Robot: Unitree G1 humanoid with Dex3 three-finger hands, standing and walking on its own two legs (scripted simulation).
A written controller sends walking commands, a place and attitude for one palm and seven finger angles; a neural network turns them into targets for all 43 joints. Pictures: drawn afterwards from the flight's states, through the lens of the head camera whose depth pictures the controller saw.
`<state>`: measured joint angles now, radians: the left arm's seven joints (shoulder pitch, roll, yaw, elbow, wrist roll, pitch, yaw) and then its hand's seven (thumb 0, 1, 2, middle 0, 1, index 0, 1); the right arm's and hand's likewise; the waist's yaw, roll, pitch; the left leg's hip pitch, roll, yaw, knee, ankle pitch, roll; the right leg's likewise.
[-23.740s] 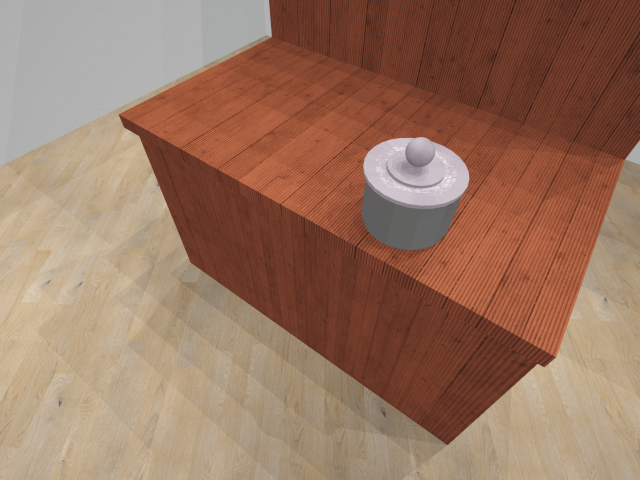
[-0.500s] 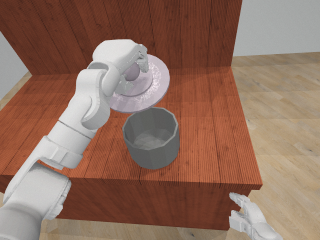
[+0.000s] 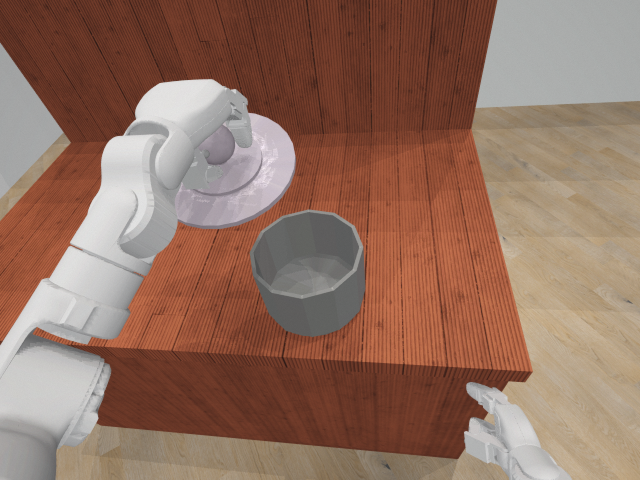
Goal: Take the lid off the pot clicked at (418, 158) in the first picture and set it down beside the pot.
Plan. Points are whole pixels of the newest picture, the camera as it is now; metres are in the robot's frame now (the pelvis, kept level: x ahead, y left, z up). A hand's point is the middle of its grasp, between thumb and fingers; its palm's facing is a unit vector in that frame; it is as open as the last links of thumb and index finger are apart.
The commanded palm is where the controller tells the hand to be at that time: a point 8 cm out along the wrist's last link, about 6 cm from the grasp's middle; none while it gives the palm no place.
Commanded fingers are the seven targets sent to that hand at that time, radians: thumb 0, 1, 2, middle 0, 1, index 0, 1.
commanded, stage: move the lid sideways beside the pot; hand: left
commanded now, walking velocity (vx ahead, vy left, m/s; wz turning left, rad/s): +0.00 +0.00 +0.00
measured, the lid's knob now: (213, 143) +0.44 +0.15 +0.22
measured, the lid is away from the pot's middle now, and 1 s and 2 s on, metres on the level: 0.09 0.22 0.24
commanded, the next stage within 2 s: lower the lid onto the table in 1.30 s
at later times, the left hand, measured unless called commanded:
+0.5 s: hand (141, 160) +0.41 +0.22 +0.23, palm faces -0.12 +0.00 -0.99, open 7.5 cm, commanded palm +0.38 +0.23 +0.29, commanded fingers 0.00 0.53 1.14 -0.91 -0.93 -0.95 -0.95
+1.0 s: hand (103, 159) +0.41 +0.27 +0.23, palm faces -0.13 +0.03 -0.99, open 7.4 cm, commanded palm +0.38 +0.27 +0.29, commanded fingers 0.00 0.53 1.14 -0.91 -0.93 -0.95 -0.95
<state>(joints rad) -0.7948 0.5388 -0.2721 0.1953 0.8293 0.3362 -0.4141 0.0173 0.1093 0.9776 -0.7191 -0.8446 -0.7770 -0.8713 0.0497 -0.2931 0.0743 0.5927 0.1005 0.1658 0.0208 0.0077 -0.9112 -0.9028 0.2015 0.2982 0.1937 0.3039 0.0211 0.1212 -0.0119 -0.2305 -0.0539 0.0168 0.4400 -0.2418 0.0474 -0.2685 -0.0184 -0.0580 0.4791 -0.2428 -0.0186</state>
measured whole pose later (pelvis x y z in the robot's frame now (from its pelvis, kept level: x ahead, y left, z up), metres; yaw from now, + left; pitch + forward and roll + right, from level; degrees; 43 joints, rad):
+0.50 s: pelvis +0.00 +0.01 +0.00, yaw +1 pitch +2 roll +0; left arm -0.81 0.65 -0.18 0.28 0.84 0.25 -0.51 0.02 0.11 0.98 -0.72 -0.84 -0.78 -0.87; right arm 0.10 -0.31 0.06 0.60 0.10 0.14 0.00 0.01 -0.91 -0.90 0.20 0.30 0.19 0.30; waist 0.01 0.10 0.01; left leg -0.24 -0.07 0.01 0.43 -0.23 0.07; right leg -0.26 -0.03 -0.07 0.44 -0.22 0.00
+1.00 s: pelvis -0.01 +0.03 +0.00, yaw +1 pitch +3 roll -1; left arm -0.84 0.70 -0.14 0.34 0.86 0.17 -0.52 0.02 0.11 0.98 -0.72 -0.84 -0.78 -0.87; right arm 0.13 -0.30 0.06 0.59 0.09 0.14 0.01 0.01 -0.91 -0.90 0.20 0.30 0.20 0.30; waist 0.01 0.10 0.02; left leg -0.25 -0.09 0.00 0.42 -0.21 0.09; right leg -0.26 -0.05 -0.07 0.41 -0.19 0.02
